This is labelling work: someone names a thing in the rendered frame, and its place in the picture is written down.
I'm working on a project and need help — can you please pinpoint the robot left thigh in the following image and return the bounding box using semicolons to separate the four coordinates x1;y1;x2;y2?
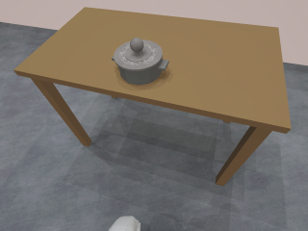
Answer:
108;216;141;231

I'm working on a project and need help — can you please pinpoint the knob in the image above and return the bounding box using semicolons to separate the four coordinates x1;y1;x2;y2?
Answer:
130;38;144;53

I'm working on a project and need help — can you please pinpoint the table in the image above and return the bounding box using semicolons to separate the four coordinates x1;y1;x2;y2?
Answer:
13;7;292;186

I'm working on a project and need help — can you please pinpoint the pot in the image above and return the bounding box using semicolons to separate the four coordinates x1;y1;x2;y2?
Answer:
112;56;169;85

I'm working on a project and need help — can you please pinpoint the lid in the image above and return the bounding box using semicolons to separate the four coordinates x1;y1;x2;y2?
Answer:
114;39;163;71

